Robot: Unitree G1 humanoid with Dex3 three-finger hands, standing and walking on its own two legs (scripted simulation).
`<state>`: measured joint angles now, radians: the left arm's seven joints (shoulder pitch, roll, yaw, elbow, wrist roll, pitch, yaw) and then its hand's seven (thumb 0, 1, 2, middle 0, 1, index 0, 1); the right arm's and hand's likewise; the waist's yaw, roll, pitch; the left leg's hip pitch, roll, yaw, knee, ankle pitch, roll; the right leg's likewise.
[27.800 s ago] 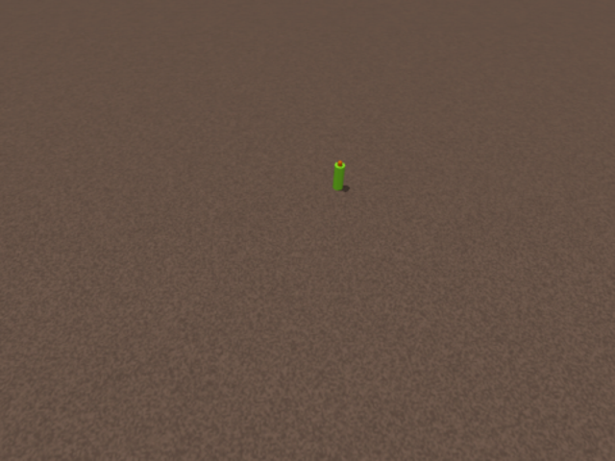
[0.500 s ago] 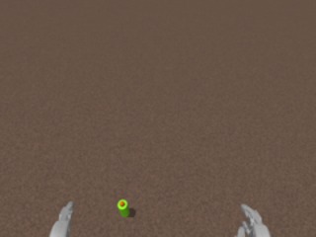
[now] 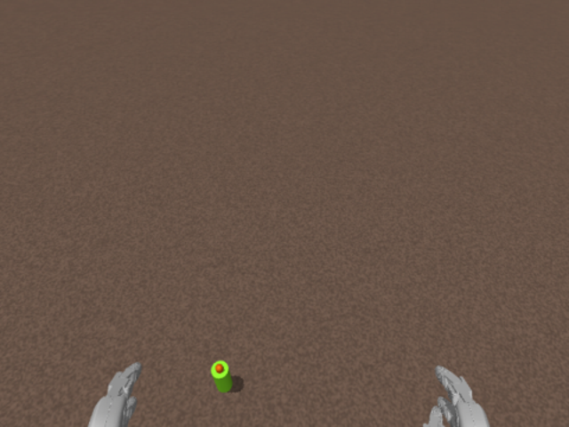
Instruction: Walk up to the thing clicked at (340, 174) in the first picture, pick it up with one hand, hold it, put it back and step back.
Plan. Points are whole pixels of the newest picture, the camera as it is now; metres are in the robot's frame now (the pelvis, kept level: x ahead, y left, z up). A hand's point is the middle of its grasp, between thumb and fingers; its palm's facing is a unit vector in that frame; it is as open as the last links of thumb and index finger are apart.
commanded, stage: stand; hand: left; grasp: from the side
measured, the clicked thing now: (221, 375) +0.42 +0.19 -0.65
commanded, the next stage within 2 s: none
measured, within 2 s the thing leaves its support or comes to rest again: neither
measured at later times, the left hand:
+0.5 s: hand out of the picture +0.09 +0.25 -0.11, palm faces -0.01 -0.94 -0.35, open 7.5 cm
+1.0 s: hand out of the picture +0.01 +0.26 -0.11, palm faces -0.03 -0.93 -0.35, open 7.3 cm
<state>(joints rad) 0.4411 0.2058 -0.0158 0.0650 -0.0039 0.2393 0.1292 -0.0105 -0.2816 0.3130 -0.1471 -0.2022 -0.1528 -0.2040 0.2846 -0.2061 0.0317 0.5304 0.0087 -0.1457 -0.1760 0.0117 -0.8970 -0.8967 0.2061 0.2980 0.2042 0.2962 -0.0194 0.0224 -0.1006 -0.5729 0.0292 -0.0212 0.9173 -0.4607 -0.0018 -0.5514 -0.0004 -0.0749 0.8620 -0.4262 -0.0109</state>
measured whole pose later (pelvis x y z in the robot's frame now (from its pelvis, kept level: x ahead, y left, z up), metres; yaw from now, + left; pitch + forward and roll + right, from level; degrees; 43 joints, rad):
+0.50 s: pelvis +0.00 +0.01 +0.03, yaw +0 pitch -1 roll +0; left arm 0.24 0.32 0.02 0.81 0.04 0.01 0.02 0.01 0.88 0.90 -0.20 -0.30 -0.21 -0.30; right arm 0.21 -0.31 -0.03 0.90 -0.05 -0.02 -0.01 0.01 -0.90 -0.90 0.21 0.30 0.20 0.30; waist 0.01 -0.01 0.01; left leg -0.30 -0.01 0.02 0.67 -0.35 0.02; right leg -0.30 -0.04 -0.04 0.66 -0.33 0.01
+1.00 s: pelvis -0.03 +0.01 +0.05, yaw +0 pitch -4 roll +0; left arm 0.20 0.33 0.00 1.12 0.04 -0.01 0.01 0.00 0.91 0.90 -0.20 -0.30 -0.21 -0.30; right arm 0.17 -0.31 -0.02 1.11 -0.03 0.00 0.01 0.00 -0.90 -0.90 0.21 0.30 0.20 0.30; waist 0.01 0.01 0.05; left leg -0.15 -0.02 0.01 0.38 -0.16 0.02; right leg -0.17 -0.04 -0.04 0.40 -0.17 0.01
